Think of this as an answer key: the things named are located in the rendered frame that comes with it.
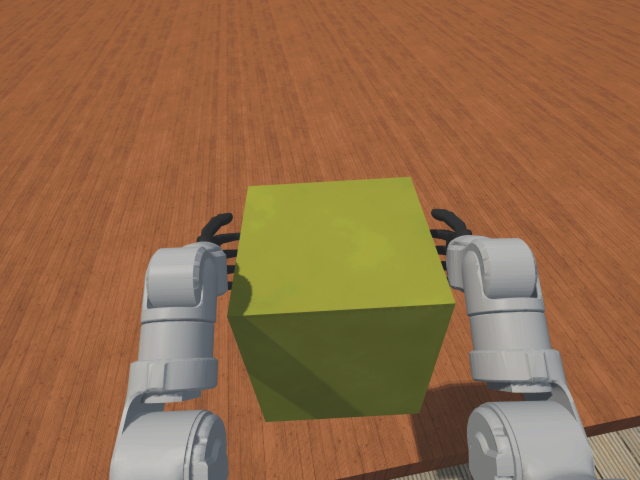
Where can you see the left robot upper arm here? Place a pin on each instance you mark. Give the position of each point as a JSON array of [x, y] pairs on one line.
[[172, 445]]

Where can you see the carton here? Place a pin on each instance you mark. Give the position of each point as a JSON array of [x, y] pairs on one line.
[[339, 302]]

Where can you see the robot right hand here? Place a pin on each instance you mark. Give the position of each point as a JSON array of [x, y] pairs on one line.
[[453, 222]]

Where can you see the robot right forearm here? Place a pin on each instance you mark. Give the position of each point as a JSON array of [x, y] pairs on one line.
[[512, 349]]

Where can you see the robot left forearm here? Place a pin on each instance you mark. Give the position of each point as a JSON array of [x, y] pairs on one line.
[[175, 359]]

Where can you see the right robot upper arm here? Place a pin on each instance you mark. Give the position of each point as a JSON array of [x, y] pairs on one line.
[[527, 440]]

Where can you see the robot left hand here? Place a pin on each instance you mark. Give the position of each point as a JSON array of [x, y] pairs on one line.
[[211, 228]]

